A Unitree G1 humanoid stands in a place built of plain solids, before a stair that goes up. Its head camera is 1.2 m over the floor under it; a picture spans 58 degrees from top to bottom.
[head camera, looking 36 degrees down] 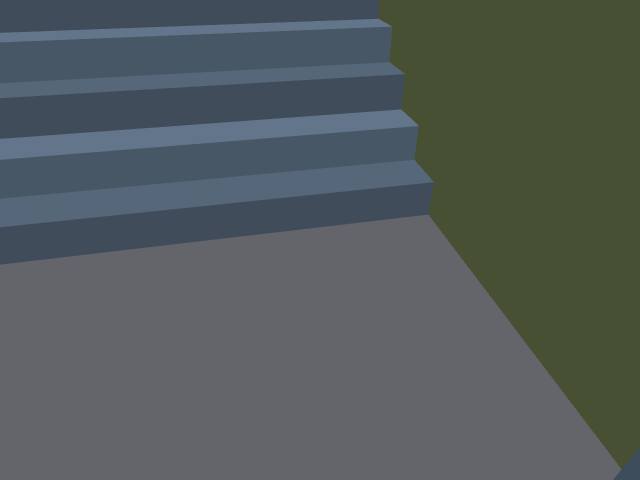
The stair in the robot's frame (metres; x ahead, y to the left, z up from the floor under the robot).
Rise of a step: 0.19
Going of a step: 0.26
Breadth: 3.37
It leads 12 degrees to the left of straight ahead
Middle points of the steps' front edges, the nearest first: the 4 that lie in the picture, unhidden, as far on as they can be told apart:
1.53 1.08 0.19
1.78 1.14 0.38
2.03 1.19 0.56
2.29 1.24 0.75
